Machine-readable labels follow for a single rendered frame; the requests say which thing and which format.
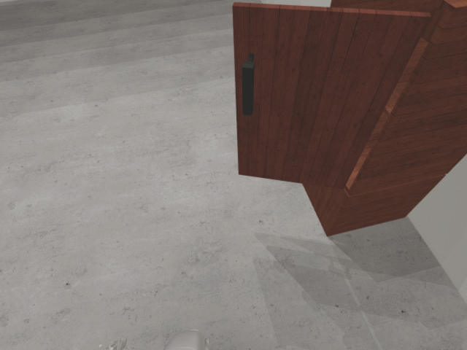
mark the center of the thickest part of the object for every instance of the robot left thigh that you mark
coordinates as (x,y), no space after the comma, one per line
(188,340)

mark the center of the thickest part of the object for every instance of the handle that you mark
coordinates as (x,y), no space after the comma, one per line
(248,85)

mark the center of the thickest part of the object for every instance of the cupboard door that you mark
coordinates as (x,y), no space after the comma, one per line
(322,79)

